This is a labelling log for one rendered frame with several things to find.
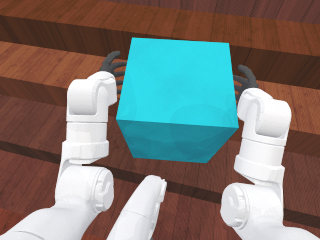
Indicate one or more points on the left robot forearm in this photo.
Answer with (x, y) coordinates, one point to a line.
(87, 116)

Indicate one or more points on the right robot upper arm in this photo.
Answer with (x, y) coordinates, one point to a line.
(255, 213)

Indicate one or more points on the carton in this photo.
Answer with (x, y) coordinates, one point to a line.
(177, 101)

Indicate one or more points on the right robot forearm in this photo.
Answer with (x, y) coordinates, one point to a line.
(265, 132)

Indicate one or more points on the robot left hand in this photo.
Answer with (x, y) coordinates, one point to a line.
(108, 66)

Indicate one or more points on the robot right hand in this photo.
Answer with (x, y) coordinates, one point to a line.
(248, 83)

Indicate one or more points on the left robot upper arm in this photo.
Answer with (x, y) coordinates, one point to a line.
(81, 194)

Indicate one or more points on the left robot thigh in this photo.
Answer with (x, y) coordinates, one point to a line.
(134, 221)

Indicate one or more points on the robot left shin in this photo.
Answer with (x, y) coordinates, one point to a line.
(154, 220)

